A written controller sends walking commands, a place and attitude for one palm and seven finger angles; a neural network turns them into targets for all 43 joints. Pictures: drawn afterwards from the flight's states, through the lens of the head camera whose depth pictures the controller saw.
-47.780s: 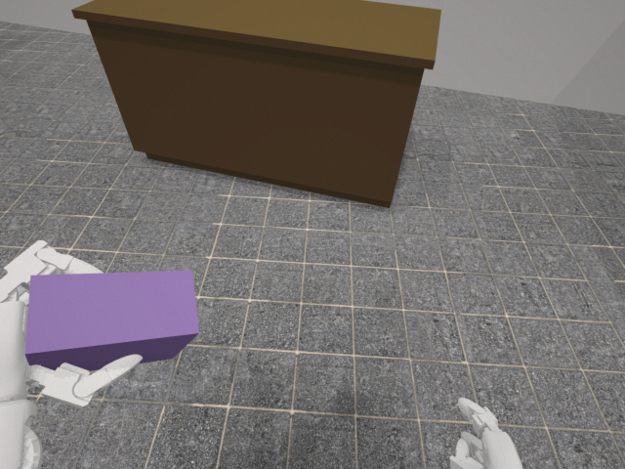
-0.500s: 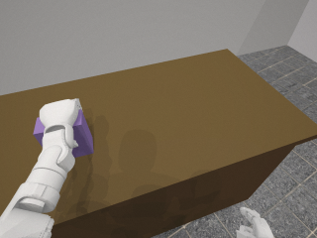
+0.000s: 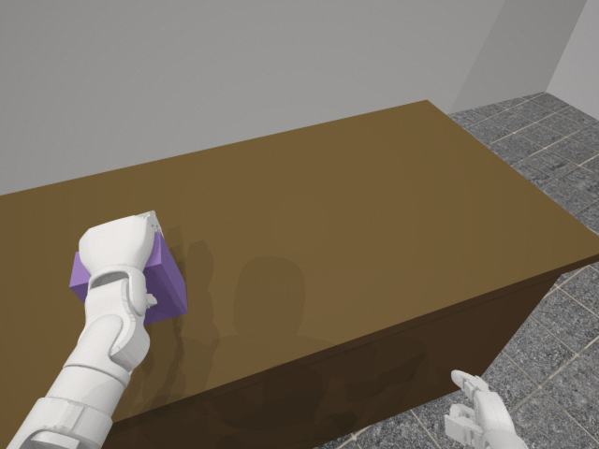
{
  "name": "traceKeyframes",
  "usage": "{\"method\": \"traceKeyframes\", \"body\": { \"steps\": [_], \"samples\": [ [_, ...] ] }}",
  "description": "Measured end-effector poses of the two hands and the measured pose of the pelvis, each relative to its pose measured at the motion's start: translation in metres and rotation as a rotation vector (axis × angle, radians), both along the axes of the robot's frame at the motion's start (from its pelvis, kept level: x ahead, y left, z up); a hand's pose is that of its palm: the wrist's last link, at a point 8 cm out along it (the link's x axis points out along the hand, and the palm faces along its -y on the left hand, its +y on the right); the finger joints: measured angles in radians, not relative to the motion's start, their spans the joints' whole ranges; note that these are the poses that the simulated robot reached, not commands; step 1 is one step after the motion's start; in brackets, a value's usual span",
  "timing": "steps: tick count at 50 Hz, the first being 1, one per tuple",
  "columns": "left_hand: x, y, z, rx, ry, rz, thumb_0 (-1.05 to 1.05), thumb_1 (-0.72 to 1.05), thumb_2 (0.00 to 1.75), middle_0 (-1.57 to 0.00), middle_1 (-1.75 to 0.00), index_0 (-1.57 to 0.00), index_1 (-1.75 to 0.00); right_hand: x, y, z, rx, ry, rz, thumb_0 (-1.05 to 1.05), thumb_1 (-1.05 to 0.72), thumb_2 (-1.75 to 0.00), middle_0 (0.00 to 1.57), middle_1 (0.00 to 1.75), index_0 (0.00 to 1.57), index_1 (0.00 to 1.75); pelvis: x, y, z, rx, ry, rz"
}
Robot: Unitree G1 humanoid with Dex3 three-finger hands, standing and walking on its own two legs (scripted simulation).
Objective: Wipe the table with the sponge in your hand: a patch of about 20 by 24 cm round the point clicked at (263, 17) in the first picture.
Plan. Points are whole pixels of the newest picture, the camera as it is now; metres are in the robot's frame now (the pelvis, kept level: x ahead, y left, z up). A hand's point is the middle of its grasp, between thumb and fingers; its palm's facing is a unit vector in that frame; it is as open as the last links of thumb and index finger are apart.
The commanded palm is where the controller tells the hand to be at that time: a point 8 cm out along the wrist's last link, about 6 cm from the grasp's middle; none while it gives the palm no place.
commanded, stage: wipe back along the first lane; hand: left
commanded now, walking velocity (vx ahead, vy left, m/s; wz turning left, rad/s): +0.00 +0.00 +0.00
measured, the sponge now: (140, 292) +0.32 +0.29 +0.02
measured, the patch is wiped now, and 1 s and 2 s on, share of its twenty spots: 1.00 1.00 1.00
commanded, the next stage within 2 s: lift the sponge slowly off the table in 0.38 s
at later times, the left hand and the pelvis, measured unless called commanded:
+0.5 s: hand (137, 292) +0.28 +0.26 +0.08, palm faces +0.08 -0.09 -0.99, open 10.3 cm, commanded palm +0.24 +0.25 +0.11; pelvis +0.00 +0.01 +0.00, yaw -1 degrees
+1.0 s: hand (139, 293) +0.28 +0.25 +0.08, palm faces +0.04 -0.12 -0.99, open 10.3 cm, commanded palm +0.24 +0.24 +0.15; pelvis +0.00 +0.01 +0.00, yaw -1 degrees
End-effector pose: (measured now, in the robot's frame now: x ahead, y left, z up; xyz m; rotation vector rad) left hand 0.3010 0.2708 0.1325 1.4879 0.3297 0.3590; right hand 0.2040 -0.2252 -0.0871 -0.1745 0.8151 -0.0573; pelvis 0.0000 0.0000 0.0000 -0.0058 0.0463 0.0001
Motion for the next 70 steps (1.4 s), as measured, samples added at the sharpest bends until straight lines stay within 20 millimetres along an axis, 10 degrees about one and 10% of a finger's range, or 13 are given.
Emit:
{"method": "traceKeyframes", "body": {
  "steps": [25,70],
  "samples": [
    [-0.042,-0.016,-0.001,-0.035,-0.052,-0.028,0.00,-0.50,1.05,-0.63,-1.41,-0.68,-1.37,0.023,0.029,0.011,0.059,-0.070,0.061,0.02,-0.91,-0.90,0.20,0.30,0.20,0.29,0.004,0.009,-0.001,-0.005,-0.038,-0.010],
    [-0.056,-0.035,0.030,-0.092,-0.069,-0.048,0.00,-0.53,1.05,-0.69,-1.34,-0.74,-1.30,0.030,0.028,0.022,0.053,-0.105,0.117,0.02,-0.91,-0.90,0.20,0.30,0.20,0.29,-0.006,-0.007,0.004,0.004,-0.106,-0.016]
  ]
}}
